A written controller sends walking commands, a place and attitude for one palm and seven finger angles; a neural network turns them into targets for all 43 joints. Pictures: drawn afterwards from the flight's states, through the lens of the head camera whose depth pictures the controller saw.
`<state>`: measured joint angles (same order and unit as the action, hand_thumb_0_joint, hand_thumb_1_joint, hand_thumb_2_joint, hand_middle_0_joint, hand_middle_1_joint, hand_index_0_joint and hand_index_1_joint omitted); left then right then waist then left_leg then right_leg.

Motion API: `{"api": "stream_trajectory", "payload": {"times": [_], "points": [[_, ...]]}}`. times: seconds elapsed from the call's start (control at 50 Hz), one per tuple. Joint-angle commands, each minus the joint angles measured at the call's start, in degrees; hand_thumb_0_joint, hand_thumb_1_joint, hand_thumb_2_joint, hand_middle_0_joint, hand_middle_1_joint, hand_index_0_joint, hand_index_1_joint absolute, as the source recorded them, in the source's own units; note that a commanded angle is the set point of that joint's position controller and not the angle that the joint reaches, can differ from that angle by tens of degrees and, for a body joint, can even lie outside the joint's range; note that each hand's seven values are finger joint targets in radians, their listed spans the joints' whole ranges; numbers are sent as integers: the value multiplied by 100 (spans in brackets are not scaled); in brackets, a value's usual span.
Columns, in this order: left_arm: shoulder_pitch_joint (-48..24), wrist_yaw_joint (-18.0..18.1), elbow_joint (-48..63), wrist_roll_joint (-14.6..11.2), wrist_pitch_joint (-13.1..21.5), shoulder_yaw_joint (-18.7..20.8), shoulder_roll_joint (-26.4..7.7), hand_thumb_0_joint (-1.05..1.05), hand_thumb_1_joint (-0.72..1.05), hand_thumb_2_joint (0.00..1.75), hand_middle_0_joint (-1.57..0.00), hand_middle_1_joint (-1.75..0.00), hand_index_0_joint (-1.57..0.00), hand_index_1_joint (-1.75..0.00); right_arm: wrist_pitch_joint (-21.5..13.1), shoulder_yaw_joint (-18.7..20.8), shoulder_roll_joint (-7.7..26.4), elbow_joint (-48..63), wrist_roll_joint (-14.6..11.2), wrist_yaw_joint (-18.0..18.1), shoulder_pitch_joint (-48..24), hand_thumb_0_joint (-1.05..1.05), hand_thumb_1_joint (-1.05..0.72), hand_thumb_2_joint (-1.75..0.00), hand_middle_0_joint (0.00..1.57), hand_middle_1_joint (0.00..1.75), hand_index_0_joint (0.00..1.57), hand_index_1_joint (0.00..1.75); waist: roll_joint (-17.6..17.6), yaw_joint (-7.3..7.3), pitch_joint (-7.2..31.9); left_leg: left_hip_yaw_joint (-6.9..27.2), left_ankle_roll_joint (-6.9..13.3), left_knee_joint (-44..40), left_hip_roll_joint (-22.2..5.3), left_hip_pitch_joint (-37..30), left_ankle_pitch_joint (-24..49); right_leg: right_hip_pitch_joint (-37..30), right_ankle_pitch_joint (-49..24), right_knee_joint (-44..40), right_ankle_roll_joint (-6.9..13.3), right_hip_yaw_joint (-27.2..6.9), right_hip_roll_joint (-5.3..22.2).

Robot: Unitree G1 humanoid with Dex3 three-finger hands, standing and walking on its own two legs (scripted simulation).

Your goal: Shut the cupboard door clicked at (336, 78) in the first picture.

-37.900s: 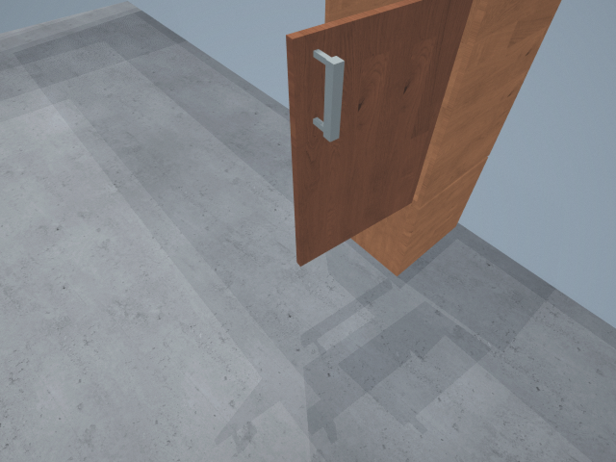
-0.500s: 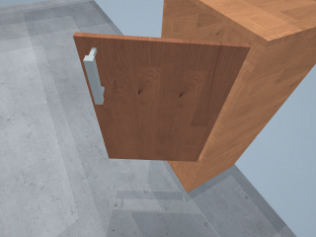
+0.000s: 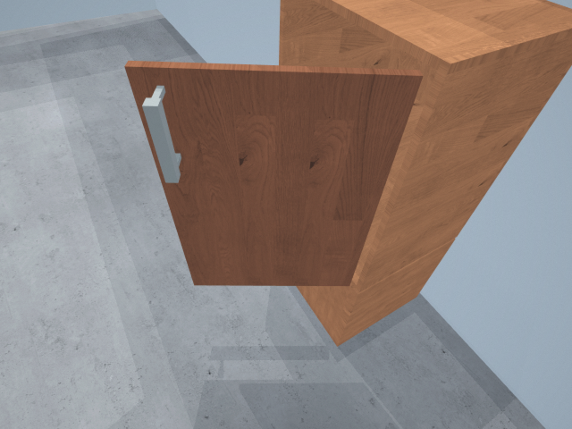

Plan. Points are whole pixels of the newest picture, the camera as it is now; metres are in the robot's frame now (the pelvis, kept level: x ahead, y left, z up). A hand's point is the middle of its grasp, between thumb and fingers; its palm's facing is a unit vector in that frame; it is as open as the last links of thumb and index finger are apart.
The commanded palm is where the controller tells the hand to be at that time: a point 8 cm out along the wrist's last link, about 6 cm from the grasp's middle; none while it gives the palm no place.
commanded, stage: look again from close up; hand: left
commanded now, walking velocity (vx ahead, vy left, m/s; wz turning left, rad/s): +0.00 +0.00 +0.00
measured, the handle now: (166, 136) +0.49 +0.21 +0.15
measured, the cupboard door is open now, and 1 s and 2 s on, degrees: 60 60 60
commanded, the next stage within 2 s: raise the hand and make a fist in 0.44 s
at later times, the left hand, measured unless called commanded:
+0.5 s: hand out of the picture +0.01 +0.16 -0.18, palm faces +0.00 -0.99 -0.17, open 7.4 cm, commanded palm none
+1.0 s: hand (165, 416) +0.15 +0.16 -0.03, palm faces +0.18 -0.98 -0.04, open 6.0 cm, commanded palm +0.14 +0.21 +0.00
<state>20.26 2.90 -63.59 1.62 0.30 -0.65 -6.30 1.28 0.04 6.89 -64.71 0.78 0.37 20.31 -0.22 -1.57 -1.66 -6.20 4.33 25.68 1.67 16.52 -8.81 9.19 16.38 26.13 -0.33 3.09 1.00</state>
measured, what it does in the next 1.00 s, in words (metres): lowers itself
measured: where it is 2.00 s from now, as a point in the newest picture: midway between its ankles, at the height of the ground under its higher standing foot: outside the picture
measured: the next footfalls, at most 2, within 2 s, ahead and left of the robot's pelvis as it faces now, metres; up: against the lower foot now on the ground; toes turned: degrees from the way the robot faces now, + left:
none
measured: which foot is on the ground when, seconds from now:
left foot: down 0.00-1.00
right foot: down 0.00-1.00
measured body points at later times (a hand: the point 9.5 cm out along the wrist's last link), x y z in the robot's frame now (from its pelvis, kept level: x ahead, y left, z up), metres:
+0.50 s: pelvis +0.02 +0.00 +0.00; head +0.02 +0.01 +0.45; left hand +0.01 +0.21 -0.16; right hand +0.04 -0.24 -0.15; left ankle +0.06 +0.06 -0.74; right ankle -0.02 -0.13 -0.74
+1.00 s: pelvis +0.02 -0.04 -0.07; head +0.04 -0.03 +0.38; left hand +0.14 +0.21 -0.03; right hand +0.26 -0.27 -0.09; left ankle +0.06 +0.06 -0.74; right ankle +0.02 -0.12 -0.74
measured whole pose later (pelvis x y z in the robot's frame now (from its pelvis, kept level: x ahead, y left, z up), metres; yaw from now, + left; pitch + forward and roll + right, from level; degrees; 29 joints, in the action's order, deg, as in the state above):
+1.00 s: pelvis +0.02 -0.04 -0.07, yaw +4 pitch +9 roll -1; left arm 37.2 -11.8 3.8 -14.9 23.7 7.3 -12.6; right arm -13.1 2.4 14.5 -27.7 -1.7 1.3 10.2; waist -0.6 2.2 7.9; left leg -0.8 1.8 59.9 -0.1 43.7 -25.1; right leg 37.3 30.8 58.9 4.2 6.7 -2.1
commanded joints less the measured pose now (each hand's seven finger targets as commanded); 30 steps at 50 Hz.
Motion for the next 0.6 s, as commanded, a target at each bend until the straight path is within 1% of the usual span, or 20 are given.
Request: {"api": "stream_trajectory", "payload": {"times": [0.0, 0.04, 0.06, 0.08, 0.12, 0.16, 0.18, 0.2, 0.24, 0.26, 0.3, 0.32, 0.38, 0.42, 0.48, 0.5, 0.52, 0.54, 0.56, 0.58], "points": [[593, 23, 356, -36, 143, 140, -691, 0, 90, 90, -20, -30, -20, -30, -164, 86, 623, 668, 51, 33, 87, 0, -90, -90, 20, 30, 20, 30, 760, 103, 123, 1230, -149, -493, -674, 208, -1752, 565, 1004, -49, 487, -348, 294], [584, 7, 362, -32, 135, 104, -559, 0, 90, 90, -20, -30, -20, -30, -167, 98, 637, 740, 36, 41, 74, 0, -90, -90, 20, 30, 20, 30, 147, 104, -135, 1274, -94, -526, -683, 369, -1830, 750, 1108, -116, 489, -427, 311], [542, 6, 383, -29, 128, 94, -515, 0, 90, 90, -20, -30, -20, -30, -162, 108, 630, 745, 35, 40, 131, 0, -90, -90, 20, 30, 20, 30, -58, 83, -296, 1270, -85, -534, -676, 399, -1835, 881, 1185, -165, 482, -474, 310], [510, 3, 421, -15, 133, 93, -498, 0, 90, 90, -20, -30, -20, -30, -167, 102, 588, 740, 37, 40, 100, 0, -90, -90, 20, 30, 20, 30, -90, 89, -488, 1198, -76, -540, -663, 420, -1637, 1002, 1080, -229, 487, -506, 339], [468, 4, 459, -33, 132, 94, -541, 0, 90, 90, -20, -30, -20, -30, -178, 96, 620, 713, 28, 34, 177, 0, -90, -90, 20, 30, 20, 30, -106, 53, -529, 1235, -81, -594, -674, 360, -1693, 1059, 1108, -226, 458, -575, 333], [517, 3, 469, -32, 119, 94, -531, 0, 90, 90, -20, -30, -20, -30, -200, 106, 677, 692, 22, 36, 130, 0, -90, -90, 20, 30, 20, 30, -89, 84, -555, 1301, -62, -749, -751, 326, -1784, 1039, 949, -164, 405, -515, 278], [581, -2, 478, -23, 132, 95, -547, 0, 90, 90, -20, -30, -20, -30, -226, 97, 670, 676, 16, 39, 82, 0, -90, -90, 20, 30, 20, 30, 36, 122, -495, 1280, -45, -781, -761, 301, -1628, 915, 678, -155, 393, -494, 295], [584, -3, 462, -29, 134, 84, -568, 0, 90, 90, -20, -30, -20, -30, -234, 85, 702, 639, 6, 39, 41, 0, -90, -90, 20, 30, 20, 30, -30, 131, -503, 1287, -41, -801, -769, 302, -1645, 864, 627, -178, 377, -525, 311], [569, -5, 461, -36, 146, 84, -604, 0, 90, 90, -20, -30, -20, -30, -259, 90, 752, 615, 2, 40, 5, 0, -90, -90, 20, 30, 20, 30, -235, 133, -420, 1242, -43, -780, -770, 162, -1408, 808, 498, -254, 371, -576, 356], [534, -5, 458, -38, 153, 83, -608, 0, 90, 90, -20, -30, -20, -30, -272, 91, 786, 604, 2, 41, -14, 0, -90, -90, 20, 30, 20, 30, -261, 122, -406, 1201, -49, -767, -773, 56, -1259, 830, 420, -268, 363, -582, 368], [504, -5, 464, -44, 177, 86, -675, 0, 90, 90, -20, -30, -20, -30, -311, 75, 791, 570, -8, 46, -53, 0, -90, -90, 20, 30, 20, 30, -117, 119, -282, 1099, -48, -677, -752, -108, -852, 706, 102, -308, 358, -611, 417], [456, -6, 467, -46, 176, 91, -706, 0, 90, 90, -20, -30, -20, -30, -320, 73, 803, 553, -9, 48, -81, 0, -90, -90, 20, 30, 20, 30, -160, 118, -284, 1062, -57, -666, -763, -154, -771, 691, 60, -330, 351, -612, 435], [440, -11, 452, -43, 172, 83, -757, 0, 90, 90, -20, -30, -20, -30, -344, 59, 820, 493, -21, 56, -166, 0, -90, -90, 20, 30, 20, 30, 5, 144, -237, 1018, -47, -662, -788, -282, -506, 588, -189, -378, 322, -585, 458], [387, -19, 439, -51, 169, 78, -807, 0, 90, 90, -20, -30, -20, -30, -343, 59, 858, 483, -23, 59, -247, 0, -90, -90, 20, 30, 20, 30, -30, 136, -251, 971, -74, -605, -750, -307, -414, 568, -202, -456, 324, -647, 496], [345, -25, 430, -47, 163, 70, -838, 0, 90, 90, -20, -30, -20, -30, -343, 43, 852, 440, -29, 65, -289, 0, -90, -90, 20, 30, 20, 30, -62, 147, -232, 935, -75, -575, -770, -413, -221, 510, -341, -506, 297, -602, 509], [316, -26, 419, -55, 159, 63, -851, 0, 90, 90, -20, -30, -20, -30, -342, 43, 875, 425, -30, 67, -334, 0, -90, -90, 20, 30, 20, 30, -2, 145, -233, 920, -87, -560, -756, -407, -201, 500, -355, -519, 291, -627, 524], [406, 155, 298, 33, 162, 39, -805, 0, 90, 90, -20, -30, -20, -30, -281, 42, 1009, 809, -34, 57, -622, 0, -90, -90, 20, 30, 20, 30, 39, 194, -589, 825, -277, 183, -857, -139, 85, 790, -493, -613, 260, -665, 568], [-4374, 216, 10166, -833, 1634, 1997, -3689, 0, 90, 90, -20, -30, -20, -30, -1332, 355, 2181, 2743, -227, 470, -102, 0, -90, -90, 20, 30, 20, 30, 680, -877, 1579, 1233, -305, 93, -615, -2243, 918, 1134, -1149, 406, 153, 80, -28], [-583, 255, 8853, -884, 1323, 111, -1293, 0, 90, 90, -22, -32, -22, -32, -1856, -26, 1386, 2580, -399, 508, -574, 0, -90, -90, 20, 30, 20, 30, 2343, 68, 3065, 1482, -649, 82, -879, -3033, 1431, 1255, -241, 1060, 234, 170, -190], [1099, 348, 8104, -1077, 549, -132, -405, 0, 90, 90, -24, -34, -24, -34, -2106, 34, 1312, 2523, -289, 415, -652, 0, -90, -90, 20, 30, 20, 30, 2389, 129, 2546, 1841, -1019, -492, -961, -2446, 1402, 1439, 339, 1639, 197, 192, -250]]}}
